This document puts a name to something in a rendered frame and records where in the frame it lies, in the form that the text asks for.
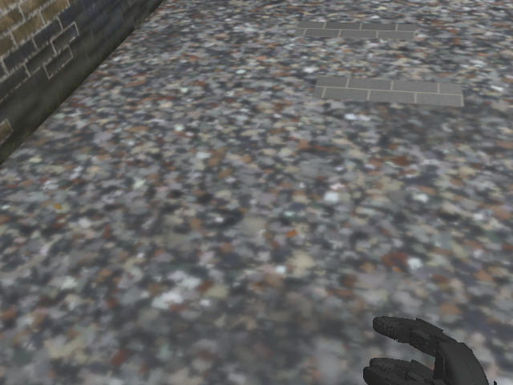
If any right robot hand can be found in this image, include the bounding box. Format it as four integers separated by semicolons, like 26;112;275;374
363;316;497;385

